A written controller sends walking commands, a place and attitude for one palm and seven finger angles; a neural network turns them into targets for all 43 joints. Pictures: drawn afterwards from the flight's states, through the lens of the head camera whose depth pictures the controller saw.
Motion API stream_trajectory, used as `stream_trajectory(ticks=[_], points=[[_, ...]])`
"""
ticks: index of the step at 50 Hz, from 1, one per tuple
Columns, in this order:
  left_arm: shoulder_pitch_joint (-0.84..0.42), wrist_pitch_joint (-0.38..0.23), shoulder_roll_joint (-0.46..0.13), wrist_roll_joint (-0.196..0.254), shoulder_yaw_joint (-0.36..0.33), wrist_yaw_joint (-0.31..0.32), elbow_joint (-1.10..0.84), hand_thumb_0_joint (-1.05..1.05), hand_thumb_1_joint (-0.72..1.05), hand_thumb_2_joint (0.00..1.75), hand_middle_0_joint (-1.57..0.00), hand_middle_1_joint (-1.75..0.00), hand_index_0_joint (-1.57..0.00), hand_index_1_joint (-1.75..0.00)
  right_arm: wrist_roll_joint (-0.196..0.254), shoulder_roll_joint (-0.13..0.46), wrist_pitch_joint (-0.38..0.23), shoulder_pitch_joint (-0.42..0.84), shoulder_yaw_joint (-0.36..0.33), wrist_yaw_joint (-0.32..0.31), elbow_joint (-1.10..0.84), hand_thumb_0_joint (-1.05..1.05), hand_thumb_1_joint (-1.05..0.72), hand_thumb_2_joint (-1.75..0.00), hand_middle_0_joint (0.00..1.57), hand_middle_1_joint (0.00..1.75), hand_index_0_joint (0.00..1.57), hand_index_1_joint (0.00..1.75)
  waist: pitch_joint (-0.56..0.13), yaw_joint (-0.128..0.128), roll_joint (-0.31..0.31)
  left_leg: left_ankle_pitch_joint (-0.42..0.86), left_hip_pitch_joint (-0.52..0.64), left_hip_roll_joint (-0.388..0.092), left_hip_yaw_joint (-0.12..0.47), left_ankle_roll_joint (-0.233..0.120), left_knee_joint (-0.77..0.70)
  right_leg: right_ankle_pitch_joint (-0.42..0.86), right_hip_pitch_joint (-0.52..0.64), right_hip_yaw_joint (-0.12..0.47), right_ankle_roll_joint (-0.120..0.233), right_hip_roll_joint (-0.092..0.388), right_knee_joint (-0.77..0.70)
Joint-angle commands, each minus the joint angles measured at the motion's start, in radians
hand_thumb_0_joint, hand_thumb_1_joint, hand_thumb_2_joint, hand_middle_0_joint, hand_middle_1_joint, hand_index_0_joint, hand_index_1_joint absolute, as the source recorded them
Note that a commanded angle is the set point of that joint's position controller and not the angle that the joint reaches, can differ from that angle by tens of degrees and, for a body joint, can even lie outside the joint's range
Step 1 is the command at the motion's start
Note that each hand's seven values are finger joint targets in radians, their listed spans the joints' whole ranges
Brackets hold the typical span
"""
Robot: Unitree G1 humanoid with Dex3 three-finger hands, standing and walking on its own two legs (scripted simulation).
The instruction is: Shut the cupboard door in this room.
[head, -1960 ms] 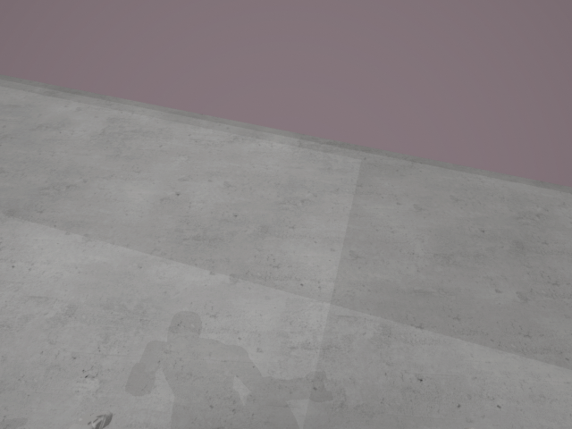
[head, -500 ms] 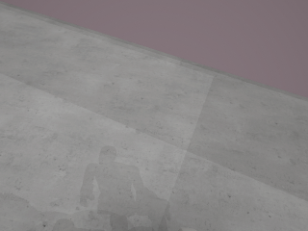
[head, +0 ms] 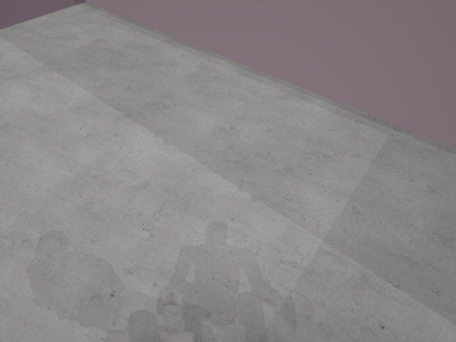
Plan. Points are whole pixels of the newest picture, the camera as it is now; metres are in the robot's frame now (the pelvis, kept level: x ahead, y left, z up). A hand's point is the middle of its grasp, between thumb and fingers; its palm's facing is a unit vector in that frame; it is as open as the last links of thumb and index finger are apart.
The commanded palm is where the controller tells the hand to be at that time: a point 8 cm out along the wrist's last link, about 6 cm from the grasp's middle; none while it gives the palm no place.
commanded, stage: turn or walk to find it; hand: left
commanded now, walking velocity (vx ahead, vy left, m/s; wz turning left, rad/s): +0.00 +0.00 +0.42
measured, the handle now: out of the picture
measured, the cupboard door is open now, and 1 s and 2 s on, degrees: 87 87 87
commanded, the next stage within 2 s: none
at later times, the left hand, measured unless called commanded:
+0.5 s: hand out of the picture +0.05 +0.27 -0.16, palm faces +0.22 -0.94 -0.25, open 7.4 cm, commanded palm none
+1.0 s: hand out of the picture -0.08 +0.21 -0.17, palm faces +0.44 -0.87 -0.22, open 7.4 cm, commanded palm none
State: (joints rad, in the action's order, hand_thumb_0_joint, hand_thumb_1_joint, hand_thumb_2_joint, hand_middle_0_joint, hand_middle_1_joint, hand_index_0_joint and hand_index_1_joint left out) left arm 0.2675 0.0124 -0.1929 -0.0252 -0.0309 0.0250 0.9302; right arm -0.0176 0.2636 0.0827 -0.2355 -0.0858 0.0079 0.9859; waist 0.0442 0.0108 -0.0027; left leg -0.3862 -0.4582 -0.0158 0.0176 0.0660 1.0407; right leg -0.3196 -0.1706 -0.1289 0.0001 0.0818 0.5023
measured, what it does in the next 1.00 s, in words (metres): steps on the spot, turning left: left foot, then right foot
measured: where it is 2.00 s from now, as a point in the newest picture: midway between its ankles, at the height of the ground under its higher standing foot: outside the picture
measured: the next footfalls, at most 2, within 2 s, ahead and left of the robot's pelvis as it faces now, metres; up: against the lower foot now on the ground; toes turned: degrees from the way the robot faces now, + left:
left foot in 0.14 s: +0.01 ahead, +0.15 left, +0.00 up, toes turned +7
right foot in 0.62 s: +0.05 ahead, -0.09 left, +0.00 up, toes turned +10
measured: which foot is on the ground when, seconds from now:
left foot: up 0.00-0.12, down 0.14-0.62, up 0.64-1.00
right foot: down 0.00-0.14, up 0.16-0.60, down 0.62-1.00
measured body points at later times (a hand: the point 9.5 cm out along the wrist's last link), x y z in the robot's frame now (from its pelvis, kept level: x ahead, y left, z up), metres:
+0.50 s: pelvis -0.01 +0.04 +0.00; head +0.01 +0.06 +0.45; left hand +0.03 +0.32 -0.14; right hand +0.10 -0.18 -0.14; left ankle -0.03 +0.14 -0.74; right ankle +0.01 -0.11 -0.69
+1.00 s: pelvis -0.03 +0.02 +0.00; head -0.01 +0.04 +0.44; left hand -0.10 +0.26 -0.15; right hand +0.12 -0.20 -0.15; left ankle -0.10 +0.13 -0.70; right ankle +0.02 -0.09 -0.74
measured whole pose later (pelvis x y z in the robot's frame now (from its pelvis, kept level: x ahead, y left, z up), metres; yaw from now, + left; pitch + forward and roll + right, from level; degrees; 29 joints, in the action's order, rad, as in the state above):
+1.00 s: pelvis -0.03 +0.02 +0.00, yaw +24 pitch -1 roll +0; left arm 0.26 0.02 -0.19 -0.03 -0.04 0.02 0.95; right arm -0.01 0.23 0.08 -0.21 -0.07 0.01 1.00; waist 0.08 -0.01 0.01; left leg -0.45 -0.36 -0.04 -0.03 0.06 0.86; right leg -0.29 -0.22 -0.22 -0.01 0.13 0.55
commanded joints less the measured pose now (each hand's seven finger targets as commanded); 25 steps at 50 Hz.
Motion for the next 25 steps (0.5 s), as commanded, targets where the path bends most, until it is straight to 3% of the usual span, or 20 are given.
stream_trajectory(ticks=[1,3,4,5,6,7,8,9,10,11,12,14,22,25], points=[[0.067,-0.016,-0.229,-0.009,-0.058,0.014,-0.041,0.00,0.90,0.90,-0.20,-0.30,-0.20,-0.30,0.008,0.026,-0.039,0.112,0.012,0.005,-0.104,0.00,-0.90,-0.90,0.20,0.30,0.20,0.30,-0.022,-0.057,0.204,-0.061,0.005,0.001,-0.078,-0.007,-0.232,0.590,0.085,0.141,0.150,0.246,-0.084],[0.068,-0.012,-0.240,-0.010,-0.064,0.013,-0.035,0.00,0.90,0.90,-0.20,-0.30,-0.20,-0.30,0.011,0.028,-0.048,0.087,0.014,0.003,-0.098,0.00,-0.90,-0.90,0.20,0.30,0.20,0.30,-0.055,-0.048,0.223,-0.031,0.088,0.017,-0.105,-0.019,-0.368,0.648,0.090,0.120,0.125,0.241,-0.024],[0.058,-0.010,-0.242,-0.007,-0.064,0.012,-0.032,0.00,0.90,0.90,-0.20,-0.30,-0.20,-0.30,0.011,0.035,-0.053,0.060,0.014,0.001,-0.092,0.00,-0.90,-0.90,0.20,0.30,0.20,0.30,-0.070,-0.031,0.221,0.040,0.149,0.023,-0.116,-0.025,-0.459,0.646,0.076,0.094,0.097,0.228,0.016],[0.041,-0.008,-0.234,0.002,-0.065,0.011,-0.032,0.00,0.90,0.90,-0.20,-0.30,-0.20,-0.30,0.009,0.056,-0.060,0.011,0.009,0.001,-0.078,0.00,-0.90,-0.90,0.20,0.30,0.20,0.30,-0.100,0.000,0.181,0.177,0.260,0.015,-0.104,-0.036,-0.597,0.597,0.034,0.058,0.056,0.207,0.094],[0.050,-0.004,-0.200,0.011,-0.058,0.007,-0.047,0.00,0.90,0.90,-0.20,-0.30,-0.20,-0.30,0.003,0.127,-0.072,-0.040,-0.005,-0.001,-0.067,0.00,-0.90,-0.90,0.20,0.30,0.20,0.30,-0.166,0.026,0.000,0.415,0.454,-0.102,0.017,-0.075,-0.658,0.395,-0.113,0.000,-0.001,0.151,0.259],[0.036,-0.001,-0.129,0.015,-0.040,0.001,-0.082,0.00,0.90,0.90,-0.20,-0.30,-0.20,-0.30,0.005,0.219,-0.076,-0.086,-0.026,-0.006,-0.067,0.00,-0.90,-0.90,0.20,0.30,0.20,0.30,-0.181,0.039,-0.286,0.853,0.578,-0.357,0.328,-0.187,-0.655,-0.246,-0.371,-0.019,-0.072,0.024,0.459],[-0.006,0.014,-0.129,0.008,-0.036,0.010,-0.091,0.00,0.90,0.90,-0.20,-0.30,-0.20,-0.30,0.009,0.237,-0.065,-0.117,-0.031,-0.011,-0.053,0.00,-0.90,-0.90,0.20,0.30,0.20,0.30,-0.185,0.058,-0.233,0.931,0.495,-0.401,0.296,-0.266,-0.644,-0.346,-0.345,0.074,-0.063,0.023,0.560],[-0.043,0.024,-0.131,0.006,-0.038,0.012,-0.080,0.00,0.90,0.90,-0.20,-0.30,-0.20,-0.30,0.002,0.194,-0.069,-0.090,-0.023,-0.022,-0.044,0.00,-0.90,-0.90,0.20,0.30,0.20,0.30,-0.137,0.054,-0.201,0.848,0.437,-0.349,0.247,-0.261,-0.664,-0.292,-0.355,0.104,-0.063,0.035,0.601],[-0.061,0.025,-0.130,0.008,-0.044,0.008,-0.072,0.00,0.90,0.90,-0.20,-0.30,-0.20,-0.30,0.000,0.169,-0.071,-0.043,-0.015,-0.030,-0.055,0.00,-0.90,-0.90,0.20,0.30,0.20,0.30,-0.096,0.042,-0.221,0.790,0.400,-0.311,0.242,-0.256,-0.668,-0.236,-0.377,0.116,-0.067,0.041,0.628],[-0.064,0.022,-0.137,0.010,-0.046,0.002,-0.062,0.00,0.90,0.90,-0.20,-0.30,-0.20,-0.30,-0.002,0.146,-0.071,0.004,-0.005,-0.032,-0.070,0.00,-0.90,-0.90,0.20,0.30,0.20,0.30,-0.058,0.026,-0.193,0.758,0.356,-0.276,0.207,-0.246,-0.668,-0.183,-0.371,0.121,-0.068,0.041,0.635],[-0.044,0.019,-0.134,0.008,-0.047,-0.005,-0.050,0.00,0.90,0.90,-0.20,-0.30,-0.20,-0.30,0.000,0.131,-0.075,0.030,0.001,-0.033,-0.077,0.00,-0.90,-0.90,0.20,0.30,0.20,0.30,-0.060,0.009,-0.181,0.749,0.355,-0.248,0.171,-0.233,-0.666,-0.146,-0.365,0.114,-0.073,0.038,0.631],[-0.030,0.018,-0.125,0.009,-0.046,-0.010,-0.040,0.00,0.90,0.90,-0.20,-0.30,-0.20,-0.30,0.001,0.127,-0.083,0.020,0.001,-0.036,-0.078,0.00,-0.90,-0.90,0.20,0.30,0.20,0.30,-0.070,0.006,-0.141,0.793,0.390,-0.217,0.150,-0.225,-0.662,-0.117,-0.359,0.103,-0.082,0.021,0.599],[-0.106,0.022,-0.109,0.012,-0.043,-0.004,-0.078,0.00,0.90,0.90,-0.20,-0.30,-0.20,-0.30,-0.006,0.136,-0.074,-0.013,-0.011,-0.030,-0.080,0.00,-0.90,-0.90,0.20,0.30,0.20,0.30,-0.051,0.026,-0.130,0.654,0.348,-0.215,0.250,-0.251,-0.681,-0.127,-0.291,0.104,-0.089,-0.011,0.392],[-0.087,0.018,-0.099,0.018,-0.042,0.000,-0.085,0.00,0.90,0.90,-0.20,-0.30,-0.20,-0.30,-0.010,0.140,-0.067,0.016,-0.016,-0.027,-0.091,0.00,-0.90,-0.90,0.20,0.30,0.20,0.30,-0.048,0.009,-0.157,0.610,0.268,-0.204,0.284,-0.244,-0.670,-0.111,-0.185,0.096,-0.075,-0.034,0.268]])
